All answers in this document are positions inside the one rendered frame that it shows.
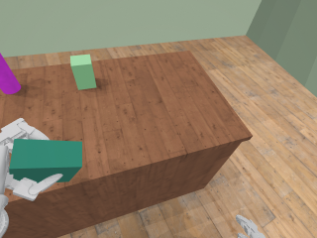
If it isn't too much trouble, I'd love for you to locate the robot left hand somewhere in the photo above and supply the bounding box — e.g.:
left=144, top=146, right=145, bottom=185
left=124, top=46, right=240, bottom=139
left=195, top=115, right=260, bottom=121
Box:
left=0, top=118, right=63, bottom=201

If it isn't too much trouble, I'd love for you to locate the table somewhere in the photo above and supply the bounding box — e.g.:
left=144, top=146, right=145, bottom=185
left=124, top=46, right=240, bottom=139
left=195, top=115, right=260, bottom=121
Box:
left=0, top=51, right=253, bottom=238

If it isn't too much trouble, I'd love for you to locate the robot right hand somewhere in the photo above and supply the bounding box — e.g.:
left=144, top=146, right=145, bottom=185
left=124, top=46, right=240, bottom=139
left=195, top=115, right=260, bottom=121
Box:
left=236, top=214, right=265, bottom=238

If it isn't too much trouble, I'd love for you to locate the sponge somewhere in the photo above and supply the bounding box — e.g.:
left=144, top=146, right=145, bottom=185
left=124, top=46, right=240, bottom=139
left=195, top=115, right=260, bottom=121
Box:
left=9, top=139, right=82, bottom=183

